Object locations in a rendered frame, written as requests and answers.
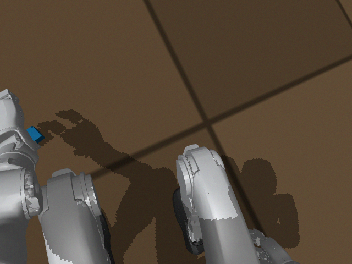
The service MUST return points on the left robot arm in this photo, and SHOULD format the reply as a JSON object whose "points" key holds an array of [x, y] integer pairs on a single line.
{"points": [[20, 193]]}

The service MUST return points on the right robot foot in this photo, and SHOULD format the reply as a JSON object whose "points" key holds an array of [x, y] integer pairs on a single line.
{"points": [[195, 248]]}

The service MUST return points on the small box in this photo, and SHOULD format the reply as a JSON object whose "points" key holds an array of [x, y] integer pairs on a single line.
{"points": [[35, 134]]}

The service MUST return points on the left robot hand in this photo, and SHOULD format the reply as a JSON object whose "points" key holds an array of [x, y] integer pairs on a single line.
{"points": [[11, 113]]}

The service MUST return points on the right robot hand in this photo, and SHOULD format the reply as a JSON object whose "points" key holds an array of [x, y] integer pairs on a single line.
{"points": [[270, 252]]}

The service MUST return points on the left robot foot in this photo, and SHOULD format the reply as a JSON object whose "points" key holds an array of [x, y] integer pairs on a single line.
{"points": [[107, 237]]}

